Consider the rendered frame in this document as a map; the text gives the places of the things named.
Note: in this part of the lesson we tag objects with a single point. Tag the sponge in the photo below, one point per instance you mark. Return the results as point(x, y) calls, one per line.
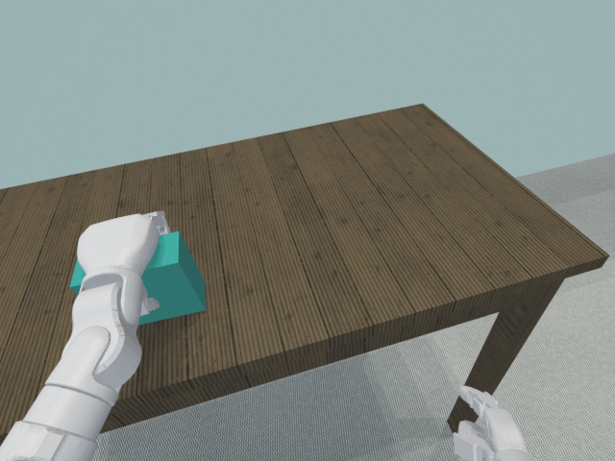
point(171, 277)

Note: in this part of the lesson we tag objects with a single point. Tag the table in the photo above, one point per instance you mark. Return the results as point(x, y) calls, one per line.
point(316, 245)

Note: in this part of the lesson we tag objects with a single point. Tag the right robot hand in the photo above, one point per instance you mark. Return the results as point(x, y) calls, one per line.
point(475, 443)

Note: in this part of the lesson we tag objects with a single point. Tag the left robot hand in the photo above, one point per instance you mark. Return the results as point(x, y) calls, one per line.
point(127, 242)

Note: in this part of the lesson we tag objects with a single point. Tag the robot left forearm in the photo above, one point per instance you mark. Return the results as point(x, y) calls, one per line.
point(101, 355)

